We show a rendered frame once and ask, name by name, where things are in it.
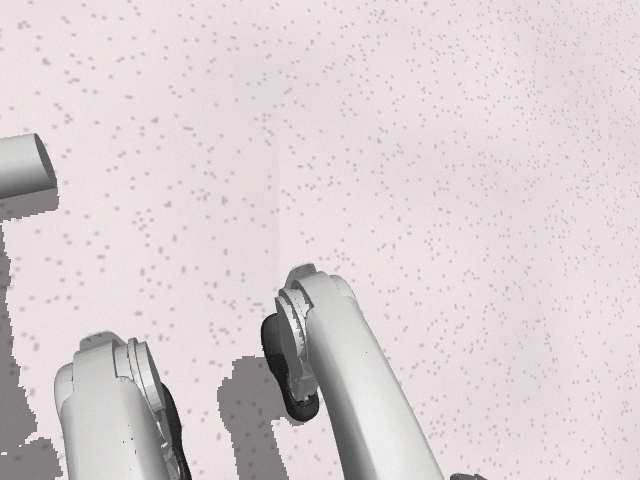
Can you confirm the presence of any can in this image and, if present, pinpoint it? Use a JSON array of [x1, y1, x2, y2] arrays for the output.
[[0, 133, 57, 199]]

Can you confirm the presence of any left robot foot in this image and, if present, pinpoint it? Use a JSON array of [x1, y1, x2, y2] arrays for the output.
[[161, 382, 192, 480]]

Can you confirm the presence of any right robot foot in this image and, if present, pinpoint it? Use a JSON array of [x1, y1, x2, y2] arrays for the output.
[[261, 313, 319, 422]]

